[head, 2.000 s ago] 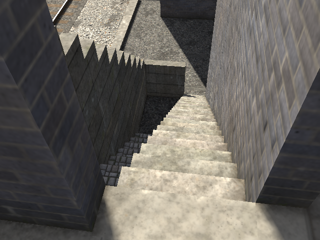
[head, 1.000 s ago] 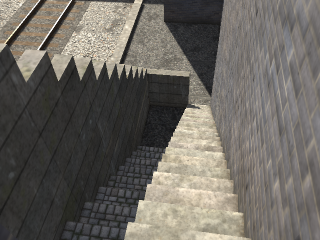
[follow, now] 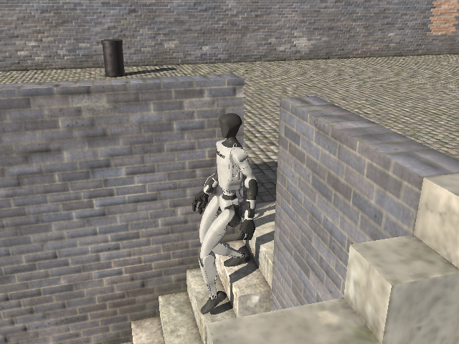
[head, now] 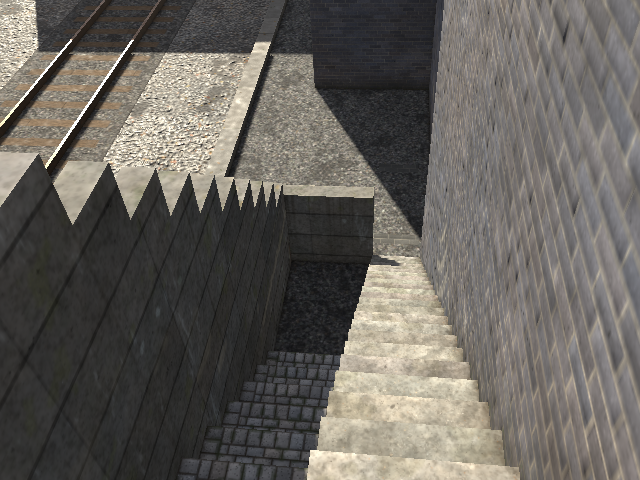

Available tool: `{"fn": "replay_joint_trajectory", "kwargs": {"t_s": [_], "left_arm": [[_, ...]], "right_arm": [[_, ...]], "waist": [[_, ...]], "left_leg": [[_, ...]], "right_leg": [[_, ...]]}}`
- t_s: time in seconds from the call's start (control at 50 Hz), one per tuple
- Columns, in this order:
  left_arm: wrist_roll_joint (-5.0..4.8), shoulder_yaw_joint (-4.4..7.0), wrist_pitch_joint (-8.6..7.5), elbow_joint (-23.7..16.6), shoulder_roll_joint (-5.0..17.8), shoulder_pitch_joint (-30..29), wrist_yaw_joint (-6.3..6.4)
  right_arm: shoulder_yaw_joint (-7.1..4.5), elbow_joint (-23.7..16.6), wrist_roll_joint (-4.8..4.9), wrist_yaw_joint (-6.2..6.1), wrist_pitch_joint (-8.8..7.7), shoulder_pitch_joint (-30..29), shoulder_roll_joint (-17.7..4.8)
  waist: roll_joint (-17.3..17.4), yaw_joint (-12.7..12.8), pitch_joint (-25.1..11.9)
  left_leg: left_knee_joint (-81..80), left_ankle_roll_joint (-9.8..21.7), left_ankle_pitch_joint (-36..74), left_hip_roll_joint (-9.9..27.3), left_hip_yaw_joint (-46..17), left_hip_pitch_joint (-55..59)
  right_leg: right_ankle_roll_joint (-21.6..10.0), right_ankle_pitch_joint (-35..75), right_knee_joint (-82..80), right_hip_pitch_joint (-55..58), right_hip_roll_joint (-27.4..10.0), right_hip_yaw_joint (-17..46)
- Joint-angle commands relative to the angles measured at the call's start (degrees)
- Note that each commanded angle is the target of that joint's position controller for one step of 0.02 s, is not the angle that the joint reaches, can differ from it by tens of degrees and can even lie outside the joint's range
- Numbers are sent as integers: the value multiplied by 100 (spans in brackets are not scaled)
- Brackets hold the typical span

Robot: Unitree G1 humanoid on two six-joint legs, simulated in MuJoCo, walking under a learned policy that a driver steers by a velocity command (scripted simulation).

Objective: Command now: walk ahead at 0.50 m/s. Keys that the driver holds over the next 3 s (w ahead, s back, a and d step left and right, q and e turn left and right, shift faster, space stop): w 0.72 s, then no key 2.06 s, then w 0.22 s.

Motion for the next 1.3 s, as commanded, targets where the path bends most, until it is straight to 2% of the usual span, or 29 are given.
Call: {"fn": "replay_joint_trajectory", "kwargs": {"t_s": [0.02, 0.04, 0.06, 0.08, 0.14, 0.16, 0.2, 0.24, 0.28, 0.34, 0.48, 0.56, 0.6, 0.62, 0.64, 0.68, 0.72, 0.76, 0.8, 0.86, 0.98, 1.02, 1.04, 1.06, 1.14, 1.18, 1.22, 1.26, 1.3], "left_arm": [[-154, 278, -26, -507, 904, -1501, 2], [-138, 302, 19, -388, 856, -1492, 112], [-61, 230, -23, -491, 238, -1104, 154], [-303, 156, -99, -702, 254, -278, 70], [-289, 126, 91, -687, 444, -537, 196], [-445, 14, 194, -861, 354, -547, 153], [-55, 23, 473, -1135, 584, -1343, 87], [182, 10, 554, -1096, 508, -1216, 101], [-83, 115, 486, -1277, 933, -1696, 24], [169, 115, 548, -1443, 735, -2276, -148], [37, 128, 556, -1034, 839, -2509, -399], [174, 563, 556, 53, 1642, 186, -416], [349, 586, 226, 548, 1551, 1839, -386], [532, 335, 99, 693, 1327, 1654, -448], [362, 286, 117, 866, 1328, 1569, -437], [3, 125, 259, 1025, 852, 1400, -477], [78, 125, 325, 870, 1012, 612, -278], [234, -169, 154, 439, 558, -699, 67], [383, -327, 135, 506, 597, -737, 400], [17, -396, 94, 578, 345, 186, 764], [109, -161, 379, 264, 568, -281, 734], [5, -68, 352, 270, 403, -214, 712], [141, 76, 270, 261, 504, -293, 623], [169, -34, 220, 134, -85, 365, 444], [-23, -131, 455, 306, -151, 383, 347], [-147, -168, 628, 352, -309, 182, 210], [322, -333, 685, -5, -318, -490, 18], [244, -341, 675, 290, -240, 511, -174], [224, -435, 623, 481, -169, 1339, -180]], "right_arm": [[-415, 741, -218, 66, 9, 2940, -964], [-289, 826, -249, -3, 32, 3366, -723], [-41, 1000, -392, 1, -56, 3315, -531], [171, 771, -354, 128, -183, 2982, -264], [156, 704, -68, 284, -140, 2110, -213], [-66, 714, -289, 211, -144, 1838, -1043], [324, 566, -381, -43, -122, 1208, -66], [260, 596, -369, -175, -172, 1099, -489], [193, 722, -306, -320, -239, 1838, -461], [284, 869, -78, -460, -276, 1960, -187], [105, 776, 5, -349, -171, 1776, -324], [-71, 586, 26, -291, -120, 586, -545], [-191, 656, 272, -319, -155, 451, -547], [-61, 677, 135, -307, -247, 1447, 362], [-65, 659, 152, -358, -245, 2145, 315], [-96, 277, 357, -409, -41, 1598, 169], [-53, -36, 693, -398, 154, 1025, 79], [-59, -134, 573, -472, 334, 691, -253], [42, -49, 302, -358, 399, 815, 74], [-15, -259, 17, 4, 303, 124, -337], [-39, 205, -22, 164, 500, 737, -354], [-74, 770, 8, 137, 344, 2171, -362], [-111, 1270, -8, 56, 388, 3331, -464], [209, 1181, -176, 81, 309, 2453, -261], [194, 883, -250, -141, 246, 932, -431], [273, 903, -208, -278, 371, 645, -388], [325, 722, -60, -403, 419, 340, -20], [201, 882, -213, -320, 468, 356, -503], [285, 827, 180, -214, 496, -283, 24]], "waist": [[-1355, -1857, 33], [200, -2323, 653], [1607, -1664, 815], [1682, -915, 289], [-679, -315, -375], [707, -187, -336], [68, -13, 538], [-24, 68, 225], [529, -457, 284], [350, -449, 652], [169, -887, 945], [456, 502, 150], [-1062, 1514, 383], [-2582, 546, 384], [-2906, 14, 327], [-1558, -298, 142], [-736, -676, 292], [46, -908, 771], [-581, -1040, 382], [-463, -670, 658], [-1279, -579, 955], [-189, -1089, 1067], [1370, -1660, 966], [2104, -687, 362], [-1274, 109, -671], [-596, 219, -155], [-1006, 127, 206], [410, 563, -312], [302, 943, 449]], "left_leg": [[-1156, 285, 65, -12, 712, 3429], [-3099, 890, 495, 542, 263, 3474], [-1031, 928, 4040, 1125, -238, 4396], [9, 1398, 3736, 1572, -1248, 5143], [-611, 1334, -1296, 1338, -1407, 3203], [-1204, 1906, -2887, 2308, -3189, 2685], [-1450, 1631, -2923, 1571, -2565, 1123], [-1303, 1488, -2299, 1347, -2273, 568], [-721, 1210, -3302, 1090, -1947, 2212], [-965, 1208, -4133, 890, -1612, 1627], [218, 918, -5256, 726, -621, 983], [2885, 184, -3200, 515, -726, 1528], [7231, -276, -4567, -738, -349, 899], [8425, -111, -8032, -1187, -672, -1500], [8209, -218, -8131, -1118, -825, -2249], [7440, -28, -6777, -473, -523, -2876], [6330, 363, -4806, -121, -1215, -3261], [4254, 188, -3300, -46, -1578, -1934], [3033, -225, -2002, -89, -957, -442], [677, -253, 1145, -366, -522, 170], [-176, -124, -67, -456, -271, 1474], [-3419, 316, 715, -158, 443, 2950], [-3555, 1128, 3439, 564, -249, 4588], [-697, 2322, 6659, 1683, -1696, 5718], [-1166, 2070, 1581, 1474, -1082, 2545], [-1370, 1759, -983, 1603, -1853, 1005], [-1551, 1053, -2038, 414, -707, -57], [-1665, 1228, -1039, 537, -695, -748], [-633, 697, -1570, 53, -308, 241]], "right_leg": [[-264, 5240, 371, -1872, -415, 494], [-36, 3398, 3427, -1933, 560, 331], [-8, -163, 5566, -3986, 1313, 1006], [-122, 641, 4638, -5176, 987, 1702], [-291, 3057, 3253, -4812, 277, 1324], [-113, 3375, 2882, -5088, 98, 1667], [209, 4705, 675, -4355, -128, 1563], [237, 6040, 47, -3059, -239, 1136], [36, 6803, -1372, -4272, -252, 1683], [109, 7717, -2861, -3206, -302, 1436], [243, 7823, -4299, -1174, -125, 741], [106, 7360, -4540, 1107, -390, 503], [-349, 7705, -6419, 1982, -646, 416], [-493, 10391, -3904, 3367, -1012, 650], [-698, 12138, -3484, 3381, -1093, 1288], [-774, 8622, -3859, 2738, -1137, 2174], [-619, 6819, -4231, 1293, -1767, 3581], [-166, 7679, -3984, -737, -1364, 2800], [-145, 8458, -3691, -1122, -940, 2048], [123, 6251, -2815, -1359, -294, 1103], [-17, 7433, -1300, -1443, -643, 1421], [302, 8147, 871, -1217, -318, 789], [820, 3176, 4207, -2910, 672, 78], [1316, -790, 5610, -4620, 818, 656], [949, 1689, 2510, -2519, 30, 1261], [1017, 2957, 2306, -2025, -251, 1351], [695, 4558, -2814, 193, -273, 627], [762, 5098, -1939, 2863, 180, -241], [565, 4583, -4146, 1988, 18, 232]]}}
Next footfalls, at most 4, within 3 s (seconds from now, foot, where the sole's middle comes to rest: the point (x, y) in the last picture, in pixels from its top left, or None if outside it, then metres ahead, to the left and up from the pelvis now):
0.04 left None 0.12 0.12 -0.84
0.60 right None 0.35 -0.17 -1.05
1.02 left None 0.60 0.00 -1.25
1.30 right None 0.62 -0.31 -1.25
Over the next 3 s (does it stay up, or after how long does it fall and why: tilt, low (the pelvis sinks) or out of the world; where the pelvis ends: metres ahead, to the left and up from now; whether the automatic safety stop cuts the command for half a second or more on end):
stays up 0.60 -0.13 -0.47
